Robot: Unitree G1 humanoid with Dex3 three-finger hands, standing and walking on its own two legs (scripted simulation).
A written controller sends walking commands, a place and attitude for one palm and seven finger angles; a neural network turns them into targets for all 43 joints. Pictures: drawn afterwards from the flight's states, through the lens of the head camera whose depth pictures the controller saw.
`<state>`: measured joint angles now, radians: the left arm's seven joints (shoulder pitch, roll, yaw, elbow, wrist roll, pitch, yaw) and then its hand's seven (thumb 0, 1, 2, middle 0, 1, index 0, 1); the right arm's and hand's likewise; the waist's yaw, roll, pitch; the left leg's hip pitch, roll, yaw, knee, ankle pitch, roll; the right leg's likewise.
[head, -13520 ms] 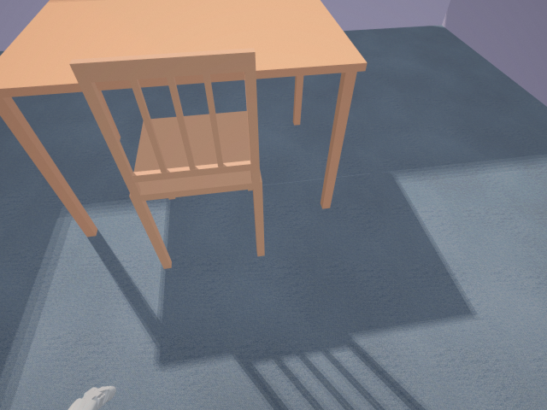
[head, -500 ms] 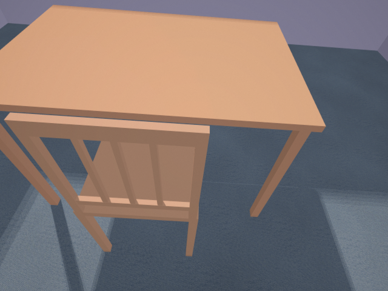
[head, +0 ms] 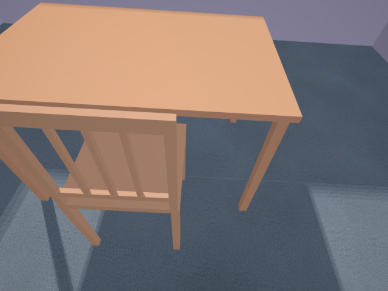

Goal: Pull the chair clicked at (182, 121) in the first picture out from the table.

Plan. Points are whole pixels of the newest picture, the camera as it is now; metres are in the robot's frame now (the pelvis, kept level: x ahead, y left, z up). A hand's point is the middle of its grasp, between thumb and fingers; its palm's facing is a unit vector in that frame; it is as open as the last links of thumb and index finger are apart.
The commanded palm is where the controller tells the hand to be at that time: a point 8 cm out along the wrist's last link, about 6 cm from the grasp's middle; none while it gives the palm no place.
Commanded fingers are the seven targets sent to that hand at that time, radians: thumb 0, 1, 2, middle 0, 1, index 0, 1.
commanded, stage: come to a stop and stand still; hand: left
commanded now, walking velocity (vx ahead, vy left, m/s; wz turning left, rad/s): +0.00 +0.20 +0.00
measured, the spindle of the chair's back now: (101, 165) +0.43 +0.29 -0.07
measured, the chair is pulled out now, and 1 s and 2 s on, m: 0.00 0.00 0.00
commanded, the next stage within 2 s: look again from close up in 1.62 s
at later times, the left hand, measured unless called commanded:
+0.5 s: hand out of the picture +0.01 +0.24 -0.17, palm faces +0.02 -0.97 -0.23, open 7.4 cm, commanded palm none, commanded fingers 0.00 0.90 0.90 -0.20 -0.30 -0.20 -0.30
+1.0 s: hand out of the picture +0.00 +0.26 -0.18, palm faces +0.03 -0.99 -0.17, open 7.4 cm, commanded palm none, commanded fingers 0.00 0.90 0.90 -0.20 -0.30 -0.20 -0.30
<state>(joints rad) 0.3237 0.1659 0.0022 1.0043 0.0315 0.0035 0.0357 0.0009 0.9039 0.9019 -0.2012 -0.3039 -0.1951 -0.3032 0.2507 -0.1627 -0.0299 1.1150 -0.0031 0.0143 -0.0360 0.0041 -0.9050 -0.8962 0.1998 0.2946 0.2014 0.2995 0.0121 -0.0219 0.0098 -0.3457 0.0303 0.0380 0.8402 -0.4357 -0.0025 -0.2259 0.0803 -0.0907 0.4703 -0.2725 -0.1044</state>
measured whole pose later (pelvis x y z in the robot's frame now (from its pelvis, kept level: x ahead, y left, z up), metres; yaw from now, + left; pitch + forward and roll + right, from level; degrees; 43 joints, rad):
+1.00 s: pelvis +0.00 +0.10 +0.00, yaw +0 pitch -1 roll +0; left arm 0.29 0.13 0.00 1.10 0.01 0.02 0.05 0.00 0.91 0.90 -0.20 -0.30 -0.20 -0.30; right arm 0.29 -0.15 0.02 1.11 -0.01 -0.03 -0.05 0.00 -0.90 -0.90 0.20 0.29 0.20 0.30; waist 0.01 -0.01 0.05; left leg -0.12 -0.13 0.11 0.39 -0.28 0.15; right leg -0.20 -0.06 -0.02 0.51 -0.30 0.01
